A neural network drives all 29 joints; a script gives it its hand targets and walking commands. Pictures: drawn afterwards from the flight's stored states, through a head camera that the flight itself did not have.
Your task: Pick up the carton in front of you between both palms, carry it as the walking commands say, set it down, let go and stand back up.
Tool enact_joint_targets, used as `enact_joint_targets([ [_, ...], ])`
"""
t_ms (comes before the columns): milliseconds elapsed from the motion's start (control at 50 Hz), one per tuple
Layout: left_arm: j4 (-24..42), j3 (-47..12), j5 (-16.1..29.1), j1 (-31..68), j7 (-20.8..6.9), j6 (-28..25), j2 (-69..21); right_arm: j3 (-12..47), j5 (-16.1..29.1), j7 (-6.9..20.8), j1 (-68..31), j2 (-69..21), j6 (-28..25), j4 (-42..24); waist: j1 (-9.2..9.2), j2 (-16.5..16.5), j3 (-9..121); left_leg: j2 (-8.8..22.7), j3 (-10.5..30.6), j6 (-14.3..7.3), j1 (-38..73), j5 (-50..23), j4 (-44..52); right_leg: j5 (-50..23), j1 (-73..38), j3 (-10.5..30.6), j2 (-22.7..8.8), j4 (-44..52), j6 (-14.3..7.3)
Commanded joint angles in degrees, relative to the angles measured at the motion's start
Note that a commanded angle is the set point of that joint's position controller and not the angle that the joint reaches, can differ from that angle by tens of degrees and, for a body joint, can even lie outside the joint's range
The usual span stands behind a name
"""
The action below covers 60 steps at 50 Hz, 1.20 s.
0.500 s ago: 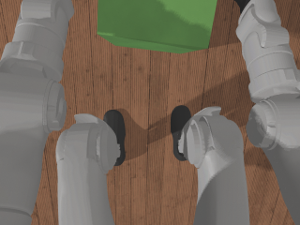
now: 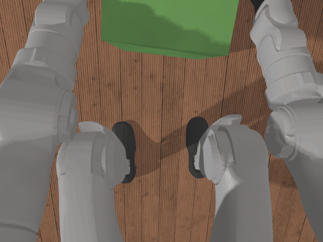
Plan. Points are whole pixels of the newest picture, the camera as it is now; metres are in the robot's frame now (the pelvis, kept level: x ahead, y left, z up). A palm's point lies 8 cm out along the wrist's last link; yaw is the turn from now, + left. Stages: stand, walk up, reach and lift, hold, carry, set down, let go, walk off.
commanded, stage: reach and lift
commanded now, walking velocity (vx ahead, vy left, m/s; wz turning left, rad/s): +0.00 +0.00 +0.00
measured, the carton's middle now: (168, 2) +0.55 -0.02 -0.25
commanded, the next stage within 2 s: none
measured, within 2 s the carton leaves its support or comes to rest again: leaves its support in 0.46 s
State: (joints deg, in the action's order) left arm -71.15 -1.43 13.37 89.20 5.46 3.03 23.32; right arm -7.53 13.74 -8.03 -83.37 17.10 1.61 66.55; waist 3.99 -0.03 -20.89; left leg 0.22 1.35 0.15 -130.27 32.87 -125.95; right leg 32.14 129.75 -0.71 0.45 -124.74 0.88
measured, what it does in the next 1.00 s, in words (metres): rises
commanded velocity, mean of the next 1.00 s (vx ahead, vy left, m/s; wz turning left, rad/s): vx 0.00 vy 0.00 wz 0.00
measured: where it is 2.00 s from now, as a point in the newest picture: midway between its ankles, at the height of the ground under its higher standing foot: (162, 159)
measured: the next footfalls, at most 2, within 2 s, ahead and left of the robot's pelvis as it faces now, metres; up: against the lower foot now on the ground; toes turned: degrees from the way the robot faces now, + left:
none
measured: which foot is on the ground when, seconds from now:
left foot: down 0.00-1.00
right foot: down 0.00-1.00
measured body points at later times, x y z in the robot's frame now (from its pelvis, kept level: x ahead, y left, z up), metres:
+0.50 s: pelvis +0.00 +0.00 -0.01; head +0.36 +0.01 +0.24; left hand +0.57 +0.13 -0.17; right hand +0.55 -0.18 -0.16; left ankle +0.11 +0.12 -0.34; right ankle +0.12 -0.12 -0.34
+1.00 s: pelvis -0.01 +0.00 +0.10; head +0.26 +0.00 +0.46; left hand +0.52 +0.13 +0.04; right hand +0.50 -0.17 +0.03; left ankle +0.11 +0.12 -0.34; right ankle +0.12 -0.13 -0.34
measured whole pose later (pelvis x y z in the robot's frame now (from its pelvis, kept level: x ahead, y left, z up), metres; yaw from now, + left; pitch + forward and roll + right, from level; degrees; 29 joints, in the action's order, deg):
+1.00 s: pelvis -0.01 +0.00 +0.10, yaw +1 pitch +43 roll -1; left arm -45.7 26.9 -14.8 66.4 2.0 21.2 2.0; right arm -30.5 -13.1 -3.4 -61.9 0.4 22.9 39.5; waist 2.6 -2.0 7.2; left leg -4.1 3.0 1.5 -119.4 26.9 -103.3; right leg 27.1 118.6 1.8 2.8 -102.7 2.4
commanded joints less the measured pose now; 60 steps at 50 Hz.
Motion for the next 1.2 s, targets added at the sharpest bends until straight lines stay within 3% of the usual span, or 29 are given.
enact_joint_targets([
  [0,4.95,-0.72,0.57,16.31,-0.08,-1.26,2.57,0.65,0.16,0.18,-14.83,3.69,-1.12,-6.08,1.07,-2.91,65.72,-2.29,-1.09,0.43,32.4,-16.11,8.67,-19.31,-32.64,-1.03,1.63,9.86,1.73],
  [100,5.34,-0.59,-0.92,19.36,0.36,-1.23,-1.51,0.39,-1.75,-0.07,-18.44,0.54,-1.02,-6.42,1.53,-2.74,65.82,-3.26,-0.82,0.57,34.68,-14.81,9.27,-17.76,-34.18,-1.43,2.48,10.18,1.64],
  [160,6.13,-5.65,-0.19,25.53,-3.4,-0.45,-20.75,5.21,-1.09,3.79,-26.72,-16.98,-0.41,-8.11,1.23,-3.45,64.56,-4.48,-1.28,0.38,34.26,-14.18,9.02,-16.98,-33.52,-1.7,3.98,9.75,0.99],
  [220,6.84,-6.45,-3.03,29.58,-9.87,1.97,-44.43,7.62,-3.02,10.83,-34.88,-39.04,2.49,-10.32,1.08,-4.87,59.28,-6.13,-1.96,0.01,32.83,-11.5,8.42,-13.69,-30.84,-2.25,5.35,8.63,0.57],
  [280,8.91,-3.6,-5.62,27.1,-13.89,4.45,-54.76,7.33,-4.95,15.72,-36.48,-48.3,5.4,-13.82,0.94,-4.96,57.74,-7.07,-2.96,-0.63,31.59,-11.32,7.65,-12.81,-28.71,-3.6,5.8,7.64,0.13],
  [360,15.03,-4.79,-3.99,27.9,-15.63,6.34,-62.29,9.71,-2.39,18.42,-37.36,-56.05,7.56,-20.29,1.28,-3.97,67.9,-7.25,-3.84,-1.05,34.85,-15.61,6.7,-17.67,-32.92,-4.59,5.82,6.56,-0.07],
  [440,27.76,-10.19,-0.18,32.42,-15.09,7.39,-68.28,14.92,2.51,18.58,-38.79,-63.26,9.34,-29.0,0.95,-4.21,92.0,-7.63,-5.05,-0.71,45.18,-25.42,6.07,-27.97,-42.3,-4.97,6.34,6.16,0.22],
  [500,39.1,-12.97,-0.17,35.12,-14.23,9.24,-71.69,16.52,2.71,18.69,-37.44,-65.71,11.97,-35.96,1.51,-5.3,110.5,-8.09,-4.86,-0.41,55.38,-33.51,6.66,-34.19,-44.61,-5.34,7.05,7.34,0.42],
  [520,40.91,-13.61,-1.07,34.15,-13.54,9.99,-74.29,17.34,2.23,18.19,-37.7,-67.96,12.58,-37.93,0.57,-6.17,114.84,-8.52,-5.09,-0.16,58.33,-34.8,7.46,-33.68,-43.4,-5.96,7.36,7.99,0.75],
  [560,40.89,-12.5,-3.11,30.18,-12.8,11.66,-76.45,18.1,0.97,17.8,-38.68,-68.06,13.56,-41.47,-0.08,-5.32,117.61,-8.83,-5.02,-0.14,59.74,-33.84,9.4,-30.79,-41.66,-6.51,7.89,9.83,0.98],
  [600,36.72,-9.99,-6.09,23.92,-13.1,13.33,-78.17,18.34,-1.01,17.76,-35.95,-69.24,14.93,-40.77,-1.03,-3.44,110.25,-9.39,-5.56,-0.05,52.94,-30.27,11.67,-28.1,-41.41,-5.58,8.25,12.51,1.16],
  [660,28.86,-4.5,-10.61,16.87,-14.74,15.41,-80.15,13.04,-7.48,18.17,-28.4,-70.82,17.0,-33.2,0.03,-1.92,92.2,-9.61,-5.82,0.05,38.96,-18.1,16.74,-18.57,-37.9,-4.71,8.42,17.67,0.85],
  [700,23.27,0.18,-14.16,13.84,-15.88,16.44,-80.35,7.82,-12.57,18.26,-23.77,-71.61,18.11,-27.28,0.58,-2.55,81.75,-9.64,-5.88,-0.06,32.95,-11.0,20.42,-12.35,-34.95,-4.27,8.41,21.36,0.2],
  [760,19.33,6.35,-18.4,12.48,-17.21,17.04,-78.11,1.2,-18.49,18.73,-20.45,-69.6,19.03,-22.35,1.42,-3.43,74.01,-9.84,-5.68,-0.17,29.05,-5.27,24.93,-7.34,-33.62,-3.57,8.38,25.63,-0.59],
  [800,19.29,7.83,-19.53,12.94,-17.5,16.98,-77.52,-0.35,-20.01,18.91,-20.43,-69.31,18.99,-22.05,1.73,-3.63,74.73,-10.07,-5.62,-0.05,29.7,-4.68,27.18,-7.13,-35.36,-3.58,8.38,27.69,-0.83],
  [860,20.44,7.53,-19.95,14.31,-17.45,16.82,-78.27,0.08,-20.15,19.26,-21.47,-70.21,18.73,-22.94,1.79,-4.0,78.71,-10.28,-5.37,0.12,33.18,-4.68,29.97,-7.46,-38.61,-3.87,8.38,29.82,-0.95],
  [1040,27.76,1.2,-18.33,10.9,-16.44,18.63,-83.62,11.63,-13.85,21.43,-20.77,-78.02,21.16,-30.85,-2.67,-0.18,95.08,-10.35,-5.03,-0.09,50.75,-12.41,35.7,-12.77,-48.89,-4.39,9.09,34.79,1.02],
  [1180,33.04,-6.77,-14.15,3.26,-17.11,19.78,-88.5,15.7,-12.73,21.19,-11.03,-79.85,22.02,-32.85,-0.78,-1.08,94.24,-10.48,-3.92,1.05,58.41,-17.58,40.39,-18.06,-56.07,-3.48,9.31,39.72,0.78],
])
